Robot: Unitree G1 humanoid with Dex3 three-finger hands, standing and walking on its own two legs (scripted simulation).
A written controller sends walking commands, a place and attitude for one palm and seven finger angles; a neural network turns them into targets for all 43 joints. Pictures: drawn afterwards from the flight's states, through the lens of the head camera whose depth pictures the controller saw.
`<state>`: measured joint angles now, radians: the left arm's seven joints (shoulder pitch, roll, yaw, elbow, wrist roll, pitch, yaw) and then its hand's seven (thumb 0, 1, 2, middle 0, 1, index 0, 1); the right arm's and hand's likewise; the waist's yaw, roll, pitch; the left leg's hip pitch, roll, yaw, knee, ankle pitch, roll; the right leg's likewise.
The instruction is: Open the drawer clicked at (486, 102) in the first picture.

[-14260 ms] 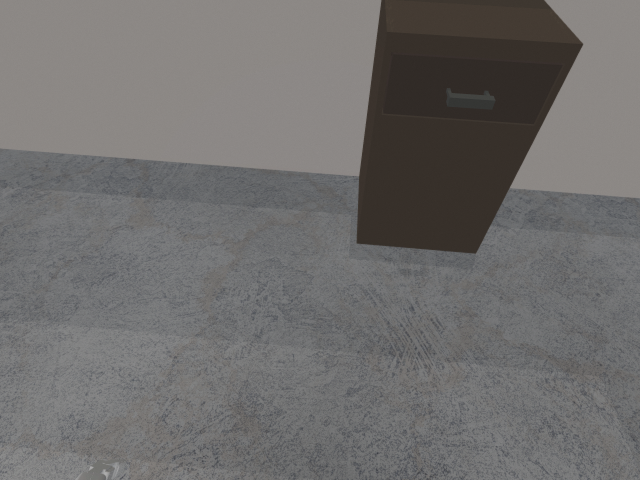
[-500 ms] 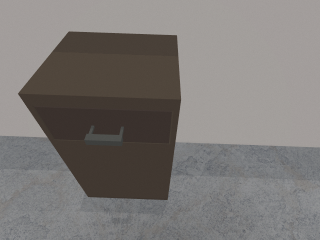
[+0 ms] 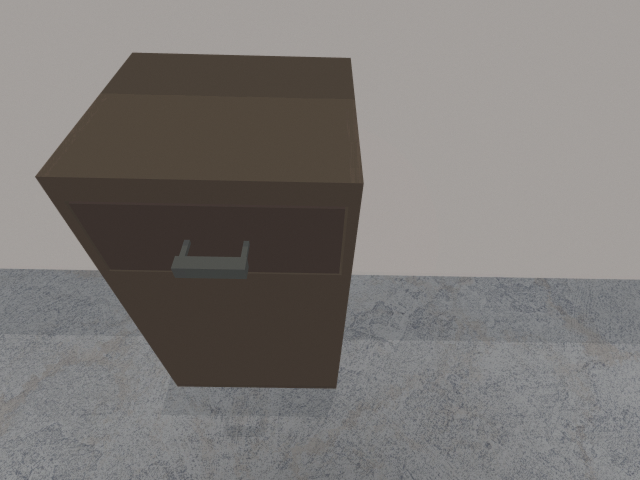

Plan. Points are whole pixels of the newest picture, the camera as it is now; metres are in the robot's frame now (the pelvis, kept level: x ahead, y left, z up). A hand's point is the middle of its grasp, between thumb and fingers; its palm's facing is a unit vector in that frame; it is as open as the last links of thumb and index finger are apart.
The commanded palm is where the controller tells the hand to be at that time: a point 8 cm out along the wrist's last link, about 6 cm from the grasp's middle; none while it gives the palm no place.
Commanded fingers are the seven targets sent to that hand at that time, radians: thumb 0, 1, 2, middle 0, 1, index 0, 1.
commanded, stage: look again from close up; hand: left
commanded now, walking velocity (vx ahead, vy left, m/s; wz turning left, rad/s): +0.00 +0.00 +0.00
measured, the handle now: (213, 256) +0.48 +0.21 -0.06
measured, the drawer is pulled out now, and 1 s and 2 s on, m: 0.00 0.00 0.00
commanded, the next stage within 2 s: shuffle to correct the standing spot in 0.08 s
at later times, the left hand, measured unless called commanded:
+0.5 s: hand out of the picture +0.00 +0.18 -0.17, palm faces -0.01 -0.97 -0.23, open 7.4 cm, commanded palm none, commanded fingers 0.00 0.90 0.90 -0.20 -0.30 -0.20 -0.30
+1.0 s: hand out of the picture -0.01 +0.16 -0.17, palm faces +0.00 -0.98 -0.17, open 7.4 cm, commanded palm none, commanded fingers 0.00 0.90 0.90 -0.20 -0.30 -0.20 -0.30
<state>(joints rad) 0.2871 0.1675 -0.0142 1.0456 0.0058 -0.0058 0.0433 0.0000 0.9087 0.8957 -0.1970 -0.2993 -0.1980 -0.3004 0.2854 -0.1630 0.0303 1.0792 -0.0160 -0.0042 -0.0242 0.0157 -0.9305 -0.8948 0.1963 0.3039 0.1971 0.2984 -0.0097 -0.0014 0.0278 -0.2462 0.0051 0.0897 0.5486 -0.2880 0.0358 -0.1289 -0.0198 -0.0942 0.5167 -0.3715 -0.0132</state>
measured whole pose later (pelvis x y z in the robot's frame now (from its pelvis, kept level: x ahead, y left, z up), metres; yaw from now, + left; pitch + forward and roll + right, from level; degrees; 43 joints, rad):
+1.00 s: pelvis +0.00 +0.00 +0.00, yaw -1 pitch +0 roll +0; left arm 0.33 0.14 -0.02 1.09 0.01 -0.01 0.03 0.00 0.91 0.90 -0.20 -0.30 -0.20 -0.30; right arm 0.32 -0.14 0.03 1.11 -0.01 -0.02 -0.02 0.01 -0.91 -0.89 0.20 0.30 0.20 0.30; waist 0.00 -0.01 0.03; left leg -0.25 0.00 0.10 0.52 -0.27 0.03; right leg -0.15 -0.02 -0.08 0.51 -0.36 -0.02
